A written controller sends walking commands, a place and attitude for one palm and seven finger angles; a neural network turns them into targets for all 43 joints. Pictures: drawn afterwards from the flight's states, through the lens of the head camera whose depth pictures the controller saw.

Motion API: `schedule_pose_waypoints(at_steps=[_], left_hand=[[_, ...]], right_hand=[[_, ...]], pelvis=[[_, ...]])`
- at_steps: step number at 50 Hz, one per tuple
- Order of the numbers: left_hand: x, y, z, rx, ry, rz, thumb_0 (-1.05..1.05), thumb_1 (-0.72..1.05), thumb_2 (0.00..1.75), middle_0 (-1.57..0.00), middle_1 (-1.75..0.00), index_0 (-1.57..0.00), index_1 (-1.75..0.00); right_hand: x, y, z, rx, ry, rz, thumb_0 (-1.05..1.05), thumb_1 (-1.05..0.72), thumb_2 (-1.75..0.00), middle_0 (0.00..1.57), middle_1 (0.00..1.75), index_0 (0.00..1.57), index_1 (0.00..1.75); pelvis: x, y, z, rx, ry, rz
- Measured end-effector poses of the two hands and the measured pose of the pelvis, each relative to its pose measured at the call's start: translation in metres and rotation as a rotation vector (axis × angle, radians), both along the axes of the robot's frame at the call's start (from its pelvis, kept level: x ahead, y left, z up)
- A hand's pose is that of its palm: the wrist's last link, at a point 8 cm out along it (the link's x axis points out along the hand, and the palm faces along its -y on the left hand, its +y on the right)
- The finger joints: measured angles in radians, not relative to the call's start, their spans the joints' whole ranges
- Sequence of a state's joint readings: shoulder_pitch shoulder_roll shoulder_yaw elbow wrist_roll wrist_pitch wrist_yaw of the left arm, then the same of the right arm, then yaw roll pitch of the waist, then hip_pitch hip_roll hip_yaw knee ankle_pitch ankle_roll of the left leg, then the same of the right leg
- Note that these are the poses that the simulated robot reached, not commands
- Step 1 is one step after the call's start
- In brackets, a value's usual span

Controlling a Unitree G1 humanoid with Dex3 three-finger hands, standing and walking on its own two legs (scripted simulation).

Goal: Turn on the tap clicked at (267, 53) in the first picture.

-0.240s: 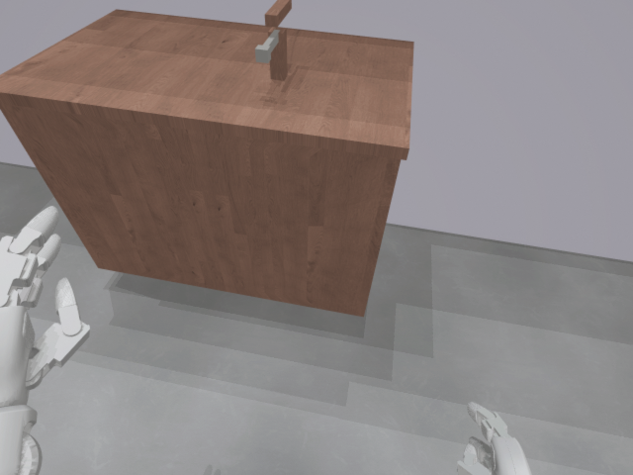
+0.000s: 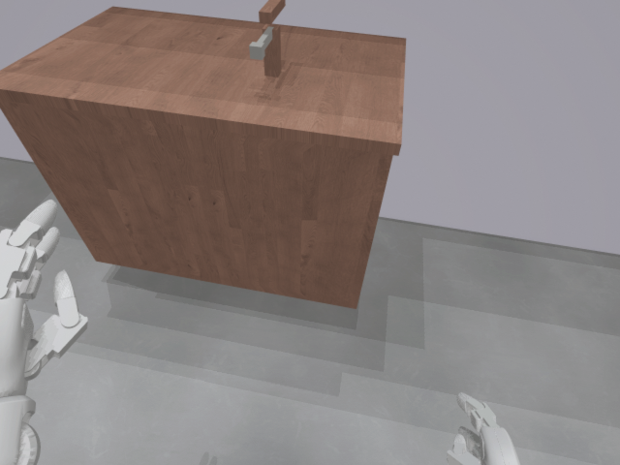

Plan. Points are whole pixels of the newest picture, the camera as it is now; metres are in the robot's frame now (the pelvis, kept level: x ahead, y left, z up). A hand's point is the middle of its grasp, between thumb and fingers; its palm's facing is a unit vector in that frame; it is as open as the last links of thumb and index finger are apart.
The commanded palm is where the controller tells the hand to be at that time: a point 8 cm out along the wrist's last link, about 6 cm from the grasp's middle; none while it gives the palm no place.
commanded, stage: stand and wait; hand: left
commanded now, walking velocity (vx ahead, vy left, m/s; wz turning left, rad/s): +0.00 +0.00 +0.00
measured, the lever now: (257, 50) +0.90 +0.19 +0.13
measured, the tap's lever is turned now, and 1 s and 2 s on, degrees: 0 0 0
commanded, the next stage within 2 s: look at it before walking up in 0.02 s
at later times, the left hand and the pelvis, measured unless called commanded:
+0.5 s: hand (93, 313) +0.22 +0.23 +0.15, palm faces +0.37 -0.86 -0.35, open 7.5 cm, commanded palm +0.18 +0.26 +0.17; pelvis -0.01 +0.00 -0.01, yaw -5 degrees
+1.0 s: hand (159, 301) +0.24 +0.18 +0.15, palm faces +0.22 -0.87 -0.44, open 7.5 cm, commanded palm +0.20 +0.22 +0.17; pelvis -0.03 -0.01 -0.03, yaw -14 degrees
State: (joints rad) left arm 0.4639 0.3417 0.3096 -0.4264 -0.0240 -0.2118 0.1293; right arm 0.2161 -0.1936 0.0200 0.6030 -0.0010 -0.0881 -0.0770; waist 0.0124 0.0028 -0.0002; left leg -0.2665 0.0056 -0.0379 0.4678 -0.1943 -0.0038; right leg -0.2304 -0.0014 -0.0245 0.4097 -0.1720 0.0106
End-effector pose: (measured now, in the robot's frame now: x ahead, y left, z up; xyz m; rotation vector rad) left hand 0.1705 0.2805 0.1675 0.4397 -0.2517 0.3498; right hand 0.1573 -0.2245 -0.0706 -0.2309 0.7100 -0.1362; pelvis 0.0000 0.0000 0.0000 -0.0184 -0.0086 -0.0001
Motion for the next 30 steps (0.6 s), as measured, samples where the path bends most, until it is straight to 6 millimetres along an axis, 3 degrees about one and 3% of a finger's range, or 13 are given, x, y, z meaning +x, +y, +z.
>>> schedule_pose_waypoints(at_steps=[21,30], left_hand=[[0.004,0.0,-0.001,-0.005,-0.006,-0.004,0.02,0.89,0.9,-0.21,-0.31,-0.21,-0.31],[0.018,-0.021,-0.005,-0.018,-0.041,-0.077,0.02,0.89,0.9,-0.21,-0.31,-0.21,-0.31]], right_hand=[[0.0,-0.004,0.002,0.002,-0.015,-0.023,0.02,-0.9,-0.9,0.21,0.3,0.2,0.3],[-0.014,-0.016,0.0,0.019,-0.057,-0.084,0.02,-0.9,-0.9,0.21,0.3,0.2,0.3]], pelvis=[[-0.001,0.0,-0.002,0.003,-0.001,-0.048],[-0.014,-0.004,-0.013,0.023,0.003,-0.126]])
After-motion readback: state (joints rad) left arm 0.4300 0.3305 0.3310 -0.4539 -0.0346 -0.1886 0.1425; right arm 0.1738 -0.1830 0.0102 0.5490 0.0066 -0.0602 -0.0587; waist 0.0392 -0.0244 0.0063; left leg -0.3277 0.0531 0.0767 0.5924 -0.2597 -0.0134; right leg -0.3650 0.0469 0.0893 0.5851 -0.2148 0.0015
